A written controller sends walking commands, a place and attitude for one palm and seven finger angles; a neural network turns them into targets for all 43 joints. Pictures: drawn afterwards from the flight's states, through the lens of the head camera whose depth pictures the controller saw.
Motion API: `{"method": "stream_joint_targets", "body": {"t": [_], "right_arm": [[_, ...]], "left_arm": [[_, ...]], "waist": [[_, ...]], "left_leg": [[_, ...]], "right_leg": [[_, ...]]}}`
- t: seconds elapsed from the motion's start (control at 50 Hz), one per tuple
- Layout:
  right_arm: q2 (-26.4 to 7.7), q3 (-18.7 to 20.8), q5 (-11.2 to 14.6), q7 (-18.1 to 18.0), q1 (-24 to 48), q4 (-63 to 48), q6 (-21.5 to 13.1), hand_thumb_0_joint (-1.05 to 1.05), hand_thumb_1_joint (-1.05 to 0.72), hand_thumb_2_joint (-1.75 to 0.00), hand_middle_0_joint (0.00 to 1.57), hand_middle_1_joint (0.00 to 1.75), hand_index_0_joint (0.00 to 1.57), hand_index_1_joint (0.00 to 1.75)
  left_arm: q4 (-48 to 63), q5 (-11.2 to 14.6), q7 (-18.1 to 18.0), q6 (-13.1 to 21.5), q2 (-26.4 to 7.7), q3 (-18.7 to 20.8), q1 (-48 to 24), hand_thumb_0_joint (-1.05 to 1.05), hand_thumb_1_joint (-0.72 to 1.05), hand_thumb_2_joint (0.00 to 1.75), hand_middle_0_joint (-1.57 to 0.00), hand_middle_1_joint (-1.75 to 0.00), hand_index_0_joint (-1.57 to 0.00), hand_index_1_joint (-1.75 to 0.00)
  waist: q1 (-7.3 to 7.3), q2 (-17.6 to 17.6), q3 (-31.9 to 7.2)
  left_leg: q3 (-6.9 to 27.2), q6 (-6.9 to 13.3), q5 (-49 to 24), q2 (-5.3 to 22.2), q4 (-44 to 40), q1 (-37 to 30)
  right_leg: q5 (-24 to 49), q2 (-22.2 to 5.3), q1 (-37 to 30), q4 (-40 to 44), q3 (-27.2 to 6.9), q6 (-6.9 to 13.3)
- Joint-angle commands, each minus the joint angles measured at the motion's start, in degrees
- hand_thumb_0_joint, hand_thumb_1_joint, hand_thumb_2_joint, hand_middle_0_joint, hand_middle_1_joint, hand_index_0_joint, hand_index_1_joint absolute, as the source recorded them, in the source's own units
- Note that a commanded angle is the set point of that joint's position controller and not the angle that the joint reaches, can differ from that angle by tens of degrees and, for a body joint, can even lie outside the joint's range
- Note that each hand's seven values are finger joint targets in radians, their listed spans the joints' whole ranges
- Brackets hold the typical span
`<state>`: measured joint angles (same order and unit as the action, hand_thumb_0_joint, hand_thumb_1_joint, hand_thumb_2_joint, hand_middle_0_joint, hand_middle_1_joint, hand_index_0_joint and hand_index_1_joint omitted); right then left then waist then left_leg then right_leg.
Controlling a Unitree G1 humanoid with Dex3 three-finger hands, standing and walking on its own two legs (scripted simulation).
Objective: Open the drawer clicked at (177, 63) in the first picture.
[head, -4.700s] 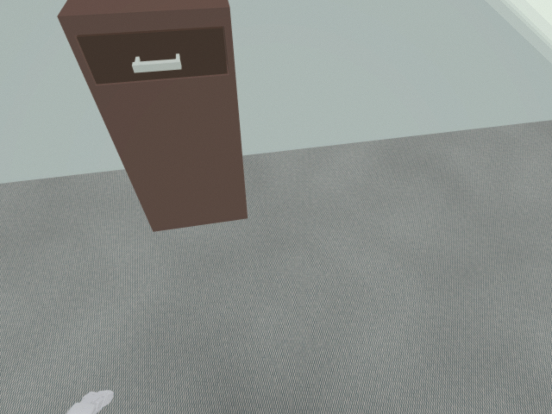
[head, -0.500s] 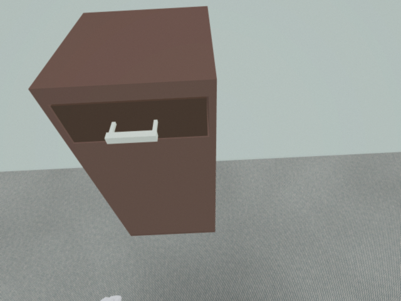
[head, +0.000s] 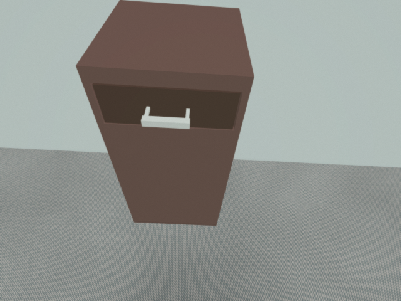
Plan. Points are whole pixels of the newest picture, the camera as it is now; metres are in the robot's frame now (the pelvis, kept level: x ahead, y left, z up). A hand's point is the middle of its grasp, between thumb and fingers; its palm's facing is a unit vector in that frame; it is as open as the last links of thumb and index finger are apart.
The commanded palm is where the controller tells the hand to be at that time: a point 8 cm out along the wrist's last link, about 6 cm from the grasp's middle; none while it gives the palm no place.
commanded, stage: come to a stop and stand still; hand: left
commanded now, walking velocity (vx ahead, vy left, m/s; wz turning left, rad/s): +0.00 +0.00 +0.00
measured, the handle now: (166, 116) +0.56 +0.14 +0.02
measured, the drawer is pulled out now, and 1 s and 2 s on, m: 0.00 0.00 0.00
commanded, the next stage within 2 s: look again from close up in 0.60 s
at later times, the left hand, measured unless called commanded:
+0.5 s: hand out of the picture -0.04 +0.13 -0.17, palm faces +0.03 -0.98 -0.18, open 7.3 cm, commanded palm none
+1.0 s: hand out of the picture -0.01 +0.16 -0.18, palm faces +0.07 -0.97 -0.22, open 7.4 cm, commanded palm none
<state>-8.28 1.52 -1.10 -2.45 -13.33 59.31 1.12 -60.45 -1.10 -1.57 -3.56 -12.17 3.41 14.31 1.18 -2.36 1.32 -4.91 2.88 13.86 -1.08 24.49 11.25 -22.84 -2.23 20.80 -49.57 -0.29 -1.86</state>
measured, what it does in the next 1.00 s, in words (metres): steps on the spot: right foot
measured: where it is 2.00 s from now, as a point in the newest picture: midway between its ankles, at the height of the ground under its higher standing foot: outside the picture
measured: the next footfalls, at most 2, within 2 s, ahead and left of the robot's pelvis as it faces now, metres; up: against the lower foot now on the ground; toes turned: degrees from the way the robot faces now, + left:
right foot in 0.10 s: -0.02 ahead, -0.12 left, +0.00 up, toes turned -3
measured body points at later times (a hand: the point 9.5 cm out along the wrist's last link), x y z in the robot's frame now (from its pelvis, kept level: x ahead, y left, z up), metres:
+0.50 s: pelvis -0.03 -0.03 +0.00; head -0.03 -0.03 +0.45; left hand -0.04 +0.19 -0.16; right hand -0.06 -0.24 -0.16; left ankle -0.01 +0.09 -0.74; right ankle -0.06 -0.12 -0.74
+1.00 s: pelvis -0.03 -0.02 -0.01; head -0.06 -0.02 +0.44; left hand -0.02 +0.21 -0.16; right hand +0.00 -0.25 -0.16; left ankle -0.01 +0.09 -0.74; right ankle -0.06 -0.12 -0.74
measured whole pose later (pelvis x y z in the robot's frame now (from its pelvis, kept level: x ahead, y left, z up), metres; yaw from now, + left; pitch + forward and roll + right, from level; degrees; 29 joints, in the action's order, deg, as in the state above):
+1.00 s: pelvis -0.03 -0.02 -0.01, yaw +1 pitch -2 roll +0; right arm -9.5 0.8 -0.9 -2.2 -17.5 58.6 0.0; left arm -58.3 -1.0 -3.0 0.2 -9.0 0.3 19.2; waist -0.3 0.6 -1.8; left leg -3.4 1.3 15.3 0.5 32.2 14.6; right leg -19.7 0.0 9.1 -31.1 3.8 1.3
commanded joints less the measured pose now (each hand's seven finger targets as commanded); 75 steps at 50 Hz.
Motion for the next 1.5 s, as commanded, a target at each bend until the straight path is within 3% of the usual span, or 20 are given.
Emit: {"method": "stream_joint_targets", "body": {"t": [0.0,0.02,0.06,0.1,0.12,0.14,0.18,0.28,0.42,0.66,0.68,0.7,0.74,0.8,0.88,0.98,1.16,1.32,1.42,1.48], "right_arm": [[-8.71,1.56,0.07,-0.33,-5.09,0.0,-1.78,0.0,-0.9,-0.9,0.2,0.3,0.2,0.3],[-9.02,1.48,0.23,-0.2,-5.12,0.58,-1.8,0.0,-0.9,-0.9,0.2,0.3,0.2,0.3],[-8.44,1.28,0.85,0.04,-3.91,1.07,-1.92,0.0,-0.9,-0.9,0.2,0.3,0.2,0.3],[-5.66,0.63,1.41,0.43,-3.1,1.16,-2.11,0.0,-0.9,-0.9,0.2,0.3,0.2,0.3],[-5.43,0.36,1.37,0.66,-2.96,1.31,-2.05,0.0,-0.9,-0.9,0.2,0.3,0.2,0.3],[-5.23,0.24,0.88,0.63,-2.76,1.98,-1.74,0.0,-0.9,-0.9,0.2,0.3,0.2,0.3],[-5.99,0.21,0.77,0.61,-3.63,3.15,-1.61,0.0,-0.9,-0.9,0.2,0.3,0.2,0.3],[-5.37,-0.54,0.76,0.74,-3.95,5.31,-1.42,0.0,-0.9,-0.9,0.2,0.3,0.2,0.3],[-3.93,-0.93,0.53,0.55,-5.97,6.52,-1.02,0.0,-0.9,-0.9,0.2,0.3,0.2,0.3],[-2.94,-0.98,0.54,0.17,-8.32,7.4,-1.61,0.0,-0.9,-0.9,0.2,0.3,0.2,0.3],[-8.85,-0.3,-0.03,1.28,-6.57,-0.15,-1.86,0.0,-0.9,-0.9,0.2,0.3,0.2,0.3],[-8.53,0.27,-0.46,0.61,-6.24,-1.33,-3.16,0.0,-0.9,-0.9,0.2,0.3,0.2,0.3],[-6.17,0.25,-0.26,-0.07,-7.77,-0.82,-3.44,0.0,-0.9,-0.9,0.2,0.3,0.2,0.3],[-3.99,-0.17,-0.32,0.21,-9.27,-1.93,-2.4,0.0,-0.9,-0.9,0.2,0.3,0.2,0.3],[-4.7,-0.35,0.0,0.24,-9.32,-2.38,-2.24,0.0,-0.9,-0.9,0.2,0.3,0.2,0.3],[-6.55,-0.07,0.08,0.3,-7.67,-2.75,-2.02,0.0,-0.9,-0.9,0.2,0.3,0.2,0.3],[-7.74,-0.2,0.08,0.98,-4.59,-3.49,-1.52,0.0,-0.9,-0.9,0.2,0.3,0.2,0.3],[-8.16,-0.08,0.19,1.27,-5.49,-2.09,-1.47,0.0,-0.9,-0.9,0.2,0.3,0.2,0.3],[-10.98,1.44,-0.29,0.66,-6.78,-0.61,-0.48,0.0,-0.9,-0.9,0.2,0.3,0.2,0.3],[-11.7,2.04,-0.34,0.28,-6.08,-0.59,-0.4,0.0,-0.9,-0.9,0.2,0.3,0.2,0.3]], "left_arm": [[2.85,0.45,-0.01,2.07,-0.99,-1.15,-2.17,0.0,0.9,0.9,-0.2,-0.3,-0.2,-0.3],[1.89,0.57,-0.16,2.27,-0.89,-1.37,-0.41,0.0,0.9,0.9,-0.2,-0.3,-0.2,-0.3],[-0.82,0.5,-0.52,2.98,-1.24,-1.62,4.28,0.0,0.9,0.9,-0.2,-0.3,-0.2,-0.3],[-1.75,0.37,-0.94,3.85,-3.35,-1.81,3.84,0.0,0.9,0.9,-0.2,-0.3,-0.2,-0.3],[-1.79,0.53,-0.85,3.91,-3.57,-2.17,3.08,0.0,0.9,0.9,-0.2,-0.3,-0.2,-0.3],[-2.35,0.46,-0.84,4.14,-2.98,-2.25,3.02,0.0,0.9,0.9,-0.2,-0.3,-0.2,-0.3],[-2.39,0.6,-0.96,4.32,-2.01,-2.62,2.93,0.0,0.9,0.9,-0.2,-0.3,-0.2,-0.3],[-2.97,0.7,-1.01,3.89,-1.53,-2.74,3.55,0.0,0.9,0.9,-0.2,-0.3,-0.2,-0.3],[-3.37,0.88,-0.9,3.92,-1.0,-2.83,5.41,0.0,0.9,0.9,-0.2,-0.3,-0.2,-0.3],[-4.21,0.93,-0.98,4.33,1.09,-2.95,7.73,0.0,0.9,0.9,-0.2,-0.3,-0.2,-0.3],[1.33,-0.44,-1.14,5.55,-8.71,-3.45,6.31,0.0,0.9,0.9,-0.2,-0.3,-0.2,-0.3],[1.12,0.07,-1.31,5.87,-4.58,-2.03,5.91,0.0,0.9,0.9,-0.2,-0.3,-0.2,-0.3],[1.38,0.17,-1.33,5.91,-3.52,-2.14,7.32,0.0,0.9,0.9,-0.2,-0.3,-0.2,-0.3],[2.4,0.02,-1.41,5.11,-1.96,-2.17,7.76,0.0,0.9,0.9,-0.2,-0.3,-0.2,-0.3],[3.75,-0.05,-1.5,4.65,-1.96,-2.24,9.0,0.0,0.9,0.9,-0.2,-0.3,-0.2,-0.3],[4.95,-0.08,-1.55,4.06,-2.62,-2.28,9.31,0.0,0.9,0.9,-0.2,-0.3,-0.2,-0.3],[5.37,-0.11,-1.12,3.86,-2.94,-2.62,8.4,0.0,0.9,0.9,-0.2,-0.3,-0.2,-0.3],[3.53,-0.3,-1.01,3.78,-1.76,-2.77,9.98,0.0,0.9,0.9,-0.2,-0.3,-0.2,-0.3],[2.05,-1.28,-0.06,2.55,0.16,-2.23,13.38,0.0,0.9,0.9,-0.2,-0.3,-0.2,-0.3],[1.35,-1.37,0.73,1.9,1.32,-1.96,16.22,0.0,0.9,0.9,-0.2,-0.3,-0.2,-0.3]], "waist": [[-2.86,9.37,-2.54],[-2.25,8.56,-3.73],[-0.47,5.9,-5.03],[-1.74,-0.26,-3.2],[-2.19,0.14,-1.47],[-2.17,-4.3,-1.52],[-2.24,-6.4,-1.32],[-1.56,-0.69,4.31],[-1.56,2.0,6.17],[-1.49,1.94,4.41],[-3.04,-0.18,8.93],[-2.14,4.78,-0.06],[-2.21,4.24,-6.16],[-2.55,-2.91,-1.98],[-1.83,0.39,0.45],[-1.23,3.64,2.77],[-1.27,2.51,5.15],[-1.12,4.4,3.84],[-0.99,7.18,4.63],[0.01,7.15,4.63]], "left_leg": [[12.92,6.72,-29.69,15.12,-6.26,-11.23],[12.7,6.18,-31.54,14.62,-5.41,-11.85],[10.65,3.04,-25.22,11.99,-2.71,-7.98],[6.87,-0.93,-15.08,7.76,-1.84,-2.15],[6.63,-1.52,-10.72,6.69,-3.66,-2.11],[6.2,-1.75,-12.04,6.62,-3.56,-3.82],[5.95,-1.65,-11.15,7.13,-3.89,-5.49],[6.33,-1.65,-4.61,7.1,-6.68,-3.23],[5.97,-1.98,-2.1,6.49,-6.32,-1.41],[6.1,-1.85,-4.54,7.1,-5.94,-2.09],[8.52,-2.27,-7.23,5.05,-2.02,0.16],[7.56,-1.36,-7.69,6.8,1.46,0.22],[7.39,-1.02,-9.86,5.83,4.25,-0.17],[5.45,-1.03,-5.63,4.5,5.79,3.52],[6.04,-0.57,-12.54,5.87,4.22,2.82],[7.2,-0.15,-15.7,7.29,2.78,2.96],[8.35,-0.51,0.01,7.03,-2.69,4.71],[11.28,-0.33,9.84,8.25,-8.82,6.43],[17.61,2.16,28.55,13.17,-15.63,9.31],[18.31,3.47,27.94,14.73,-16.28,11.09]], "right_leg": [[-2.39,-0.58,-0.71,14.91,1.44,-0.33],[0.31,-0.28,-3.07,19.12,1.67,-0.11],[13.11,-1.27,-11.61,30.63,1.26,0.24],[25.62,-7.1,-14.62,30.35,-4.9,2.81],[25.08,-8.19,-12.59,29.93,-4.36,3.51],[25.91,-6.82,-11.4,29.47,-4.37,3.89],[22.9,-5.84,-10.16,30.29,-3.38,3.59],[9.63,-4.57,-7.14,33.18,-3.54,3.11],[4.94,-4.42,-5.68,35.11,-4.49,3.58],[8.48,-3.81,-6.47,33.89,-3.8,3.73],[12.07,-2.72,-4.89,31.38,-3.15,4.72],[11.71,-4.97,-7.29,27.58,-3.39,5.1],[18.29,-5.65,-10.82,27.02,-4.06,5.98],[17.72,-6.35,-8.89,27.74,-4.82,6.31],[24.05,-4.28,-8.7,24.49,-2.55,5.66],[19.27,-2.89,-7.45,23.64,-1.42,4.7],[9.0,-2.89,-5.51,27.48,-2.21,3.81],[6.87,-2.31,-7.35,27.8,-0.77,3.01],[-2.05,1.43,-5.7,20.77,3.99,2.63],[-0.04,1.88,-7.3,18.82,4.79,3.43]]}}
